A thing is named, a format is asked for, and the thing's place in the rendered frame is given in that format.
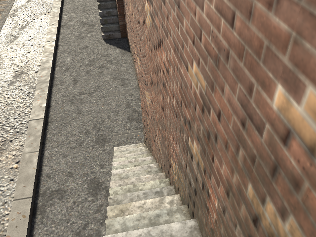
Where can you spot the stairs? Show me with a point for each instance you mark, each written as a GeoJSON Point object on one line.
{"type": "Point", "coordinates": [109, 19]}
{"type": "Point", "coordinates": [142, 202]}

